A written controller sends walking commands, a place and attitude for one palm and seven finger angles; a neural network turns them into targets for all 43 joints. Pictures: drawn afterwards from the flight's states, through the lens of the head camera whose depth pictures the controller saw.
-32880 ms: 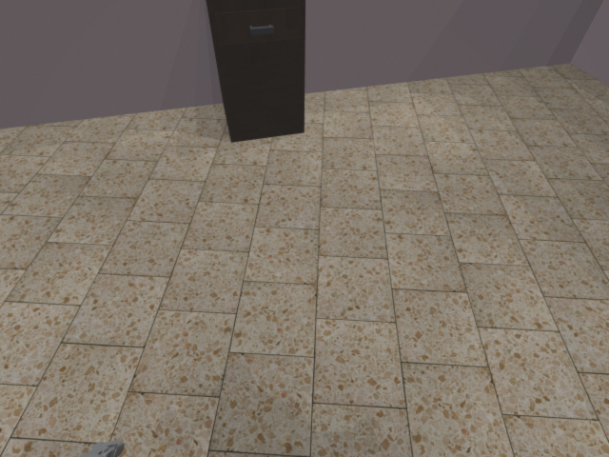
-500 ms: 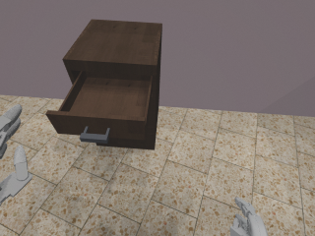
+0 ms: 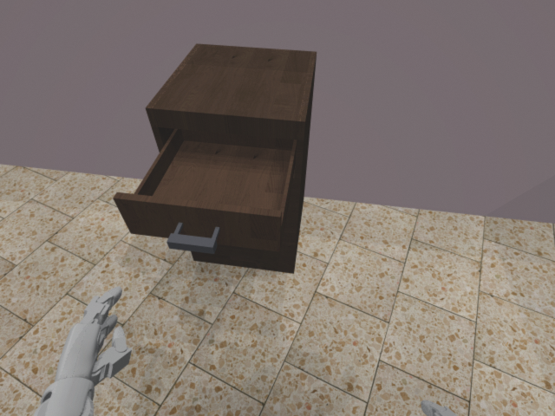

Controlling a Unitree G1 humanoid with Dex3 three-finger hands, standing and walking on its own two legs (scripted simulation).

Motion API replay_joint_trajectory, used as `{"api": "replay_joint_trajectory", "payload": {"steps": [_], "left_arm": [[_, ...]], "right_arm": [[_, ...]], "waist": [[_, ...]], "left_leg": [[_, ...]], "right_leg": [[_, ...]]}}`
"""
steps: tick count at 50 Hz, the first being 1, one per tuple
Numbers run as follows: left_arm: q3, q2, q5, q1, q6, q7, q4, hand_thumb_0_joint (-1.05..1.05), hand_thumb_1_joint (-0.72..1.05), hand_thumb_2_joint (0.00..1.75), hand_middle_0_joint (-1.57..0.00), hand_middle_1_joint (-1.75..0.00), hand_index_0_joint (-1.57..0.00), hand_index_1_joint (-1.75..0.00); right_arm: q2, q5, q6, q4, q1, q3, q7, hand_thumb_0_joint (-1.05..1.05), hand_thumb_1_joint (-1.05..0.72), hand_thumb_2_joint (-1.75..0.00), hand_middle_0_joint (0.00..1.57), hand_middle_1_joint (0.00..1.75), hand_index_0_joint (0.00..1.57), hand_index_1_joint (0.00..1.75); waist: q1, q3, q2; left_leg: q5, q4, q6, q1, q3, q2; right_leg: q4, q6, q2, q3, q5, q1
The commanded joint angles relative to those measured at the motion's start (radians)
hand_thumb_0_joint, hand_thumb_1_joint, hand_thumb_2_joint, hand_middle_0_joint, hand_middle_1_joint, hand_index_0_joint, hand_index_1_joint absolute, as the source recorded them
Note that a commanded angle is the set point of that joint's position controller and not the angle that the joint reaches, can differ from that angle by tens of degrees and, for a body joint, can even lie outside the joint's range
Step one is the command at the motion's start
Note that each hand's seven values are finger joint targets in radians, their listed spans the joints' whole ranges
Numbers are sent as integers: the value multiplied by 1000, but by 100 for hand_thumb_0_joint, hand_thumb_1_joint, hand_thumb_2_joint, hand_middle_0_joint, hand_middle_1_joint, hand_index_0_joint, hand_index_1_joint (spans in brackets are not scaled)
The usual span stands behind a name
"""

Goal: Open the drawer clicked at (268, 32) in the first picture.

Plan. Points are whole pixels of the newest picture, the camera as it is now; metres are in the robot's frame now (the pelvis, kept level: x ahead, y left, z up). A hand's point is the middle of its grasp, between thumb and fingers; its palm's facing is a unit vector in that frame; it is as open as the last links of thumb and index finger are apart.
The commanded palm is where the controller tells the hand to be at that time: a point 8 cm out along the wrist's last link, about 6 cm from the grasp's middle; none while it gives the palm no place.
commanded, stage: let the arm hang, fingers relaxed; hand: left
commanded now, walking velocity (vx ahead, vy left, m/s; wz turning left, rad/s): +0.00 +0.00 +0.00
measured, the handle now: (195, 236) +0.52 +0.22 -0.14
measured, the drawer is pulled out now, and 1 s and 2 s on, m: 0.28 0.28 0.28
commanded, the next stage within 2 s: look to check the result in 0.96 s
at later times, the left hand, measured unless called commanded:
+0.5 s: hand out of the picture -0.03 +0.16 -0.15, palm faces +0.00 -0.98 -0.22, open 7.3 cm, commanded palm none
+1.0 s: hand out of the picture -0.04 +0.13 -0.15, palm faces +0.03 -0.99 -0.16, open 7.4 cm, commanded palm none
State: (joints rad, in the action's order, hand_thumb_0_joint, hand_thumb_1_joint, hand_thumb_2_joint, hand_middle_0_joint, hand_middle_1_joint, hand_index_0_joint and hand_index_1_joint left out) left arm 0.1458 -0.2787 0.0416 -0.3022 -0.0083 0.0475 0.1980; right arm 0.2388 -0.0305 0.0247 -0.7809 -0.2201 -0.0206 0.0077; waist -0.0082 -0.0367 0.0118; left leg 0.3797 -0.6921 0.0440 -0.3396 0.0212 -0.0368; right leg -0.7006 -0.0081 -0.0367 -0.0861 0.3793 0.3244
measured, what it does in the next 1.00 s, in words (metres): stands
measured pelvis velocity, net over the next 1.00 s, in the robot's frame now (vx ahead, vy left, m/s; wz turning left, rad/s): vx -0.02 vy -0.02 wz -0.02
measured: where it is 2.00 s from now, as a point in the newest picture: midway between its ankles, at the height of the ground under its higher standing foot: outside the picture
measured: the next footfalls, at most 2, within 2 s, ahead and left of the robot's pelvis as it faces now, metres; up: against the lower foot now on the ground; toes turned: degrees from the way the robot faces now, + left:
none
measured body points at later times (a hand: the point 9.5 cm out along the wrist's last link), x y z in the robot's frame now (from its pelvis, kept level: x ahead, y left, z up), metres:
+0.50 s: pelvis -0.01 -0.02 +0.02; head +0.02 -0.02 +0.47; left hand -0.03 +0.21 -0.13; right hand -0.04 -0.23 -0.14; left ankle -0.01 +0.09 -0.72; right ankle -0.02 -0.11 -0.72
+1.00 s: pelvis -0.02 -0.02 +0.02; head -0.01 -0.03 +0.47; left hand -0.04 +0.18 -0.14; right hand -0.06 -0.22 -0.14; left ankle -0.01 +0.09 -0.72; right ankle -0.02 -0.11 -0.72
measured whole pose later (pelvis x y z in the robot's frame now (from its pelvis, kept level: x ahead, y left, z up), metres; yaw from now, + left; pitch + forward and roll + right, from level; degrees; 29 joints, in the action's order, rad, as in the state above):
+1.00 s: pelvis -0.02 -0.02 +0.02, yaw -1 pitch -3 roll +0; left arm 0.01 -0.09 0.02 -0.32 0.00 0.04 1.14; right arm 0.09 -0.01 -0.01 -1.13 -0.34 0.00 -0.05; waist 0.00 0.06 0.01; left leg 0.23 -0.44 0.00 -0.17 0.02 0.01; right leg -0.44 -0.05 0.03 -0.05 0.24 0.16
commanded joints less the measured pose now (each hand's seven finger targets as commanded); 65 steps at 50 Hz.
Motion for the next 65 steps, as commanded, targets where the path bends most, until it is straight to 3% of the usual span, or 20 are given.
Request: {"api": "replay_joint_trajectory", "payload": {"steps": [1, 2, 3, 4, 5, 6, 7, 8, 10, 12, 16, 26, 28, 41, 56, 58, 65], "left_arm": [[-76, -10, -16, 32, 29, -18, 240, 0, 90, 90, -20, -30, -20, -30], [-77, -16, -19, 24, 28, -18, 316, 0, 90, 90, -20, -30, -20, -30], [-78, -27, -21, 12, 29, -19, 391, 0, 90, 90, -20, -30, -20, -30], [-79, -39, -23, -12, 29, -19, 459, 0, 90, 90, -20, -30, -20, -30], [-82, -54, -24, -20, 24, -17, 521, 0, 90, 90, -20, -30, -20, -30], [-87, -67, -24, -18, 15, -17, 567, 0, 90, 90, -20, -30, -20, -30], [-92, -60, -25, -14, 7, -18, 610, 0, 90, 90, -20, -30, -20, -30], [-89, -48, -22, -6, 4, -17, 632, 0, 90, 90, -20, -30, -20, -30], [-92, -23, -27, 16, 7, -16, 668, 0, 90, 90, -20, -30, -20, -30], [-103, 1, -29, 12, 12, -15, 713, 0, 90, 90, -20, -30, -20, -30], [-117, 15, -32, -11, 15, -12, 789, 0, 90, 90, -20, -30, -20, -30], [-129, 34, -32, -53, 10, -8, 889, 0, 90, 90, -20, -30, -20, -30], [-128, 40, -32, -55, 10, -7, 893, 0, 90, 90, -20, -30, -20, -30], [-121, 85, -29, -98, 2, -2, 915, 0, 90, 90, -20, -30, -20, -30], [-121, 98, -31, -118, -3, 0, 928, 0, 90, 90, -20, -30, -20, -30], [-121, 94, -32, -116, -1, 0, 929, 0, 90, 90, -20, -30, -20, -30], [-120, 94, -32, -114, -2, 0, 931, 0, 90, 90, -20, -30, -20, -30]], "right_arm": [[126, -12, 13, 47, -52, -12, -27, 0, -90, -90, 20, 30, 20, 30], [109, -10, 6, 25, -47, -7, -32, 0, -90, -90, 20, 30, 20, 30], [102, -2, 1, 6, -33, -2, -34, 0, -90, -90, 20, 30, 20, 30], [98, 8, -3, -9, -17, 1, -35, 0, -90, -90, 20, 30, 20, 30], [81, 16, -9, -26, -10, 2, -36, 0, -90, -90, 20, 30, 20, 30], [73, 22, -18, -41, -16, 1, -37, 0, -90, -90, 20, 30, 20, 30], [61, 24, -21, -70, -36, 0, -38, 0, -90, -90, 20, 30, 20, 30], [32, 20, -23, -97, -62, -2, -38, 0, -90, -90, 20, 30, 20, 30], [0, 14, -23, -141, -98, 2, -39, 0, -90, -90, 20, 30, 20, 30], [10, 17, -22, -168, -115, 2, -45, 0, -90, -90, 20, 30, 20, 30], [9, 22, -25, -215, -137, 6, -51, 0, -90, -90, 20, 30, 20, 30], [-17, 22, -31, -292, -169, 11, -49, 0, -90, -90, 20, 30, 20, 30], [-30, 19, -32, -305, -185, 13, -49, 0, -90, -90, 20, 30, 20, 30], [-66, 20, -22, -324, -204, 7, -55, 0, -90, -90, 20, 30, 20, 30], [-84, 20, -24, -341, -223, 6, -57, 0, -90, -90, 20, 30, 20, 30], [-90, 19, -25, -347, -228, 8, -57, 0, -90, -90, 20, 30, 20, 30], [-89, 19, -24, -348, -231, 7, -57, 0, -90, -90, 20, 30, 20, 30]], "waist": [[-2, -5, 121], [11, 0, 134], [28, -1, 125], [40, -11, 115], [37, -19, 56], [26, -25, -67], [15, -24, -58], [2, -20, 11], [-6, 6, 101], [1, 25, 54], [4, 69, 11], [5, 138, -35], [1, 150, -15], [6, 161, 7], [5, 170, -22], [3, 176, 1], [2, 167, -5]], "left_leg": [[-1017, 254, 130, 205, -309, 272], [-1037, 238, 126, 217, -261, 256], [-982, 221, 99, 196, -208, 232], [-838, 200, 60, 160, -166, 190], [-633, 176, 21, 121, -116, 139], [-448, 157, -7, 112, -77, 98], [-291, 164, -22, 124, -43, 74], [-227, 182, -29, 141, -36, 67], [-293, 244, -19, 174, -57, 95], [-379, 263, 2, 185, -81, 127], [-378, 289, 9, 185, -86, 133], [-216, 327, 5, 161, -77, 118], [-190, 334, 4, 144, -77, 118], [-210, 332, 2, 149, -73, 122], [-212, 323, -3, 148, -66, 118], [-203, 326, -4, 138, -65, 115], [-200, 328, -4, 143, -65, 118]], "right_leg": [[-63, 17, 15, 92, 32, 48], [-5, 8, 8, 104, 28, 1], [94, 3, 2, 102, -43, -81], [198, -2, -4, 110, -201, -177], [239, -26, -31, 155, -378, -249], [258, -57, -75, 194, -537, -271], [282, -88, -123, 228, -593, -270], [296, -102, -137, 237, -575, -254], [292, -82, -91, 190, -453, -212], [298, -51, -57, 140, -395, -206], [327, -48, -53, 132, -359, -192], [392, -51, -54, 153, -163, -135], [398, -51, -53, 158, -125, -131], [384, -54, -44, 160, -147, -91], [396, -58, -46, 165, -142, -89], [400, -58, -48, 168, -127, -93], [398, -58, -47, 168, -122, -90]]}}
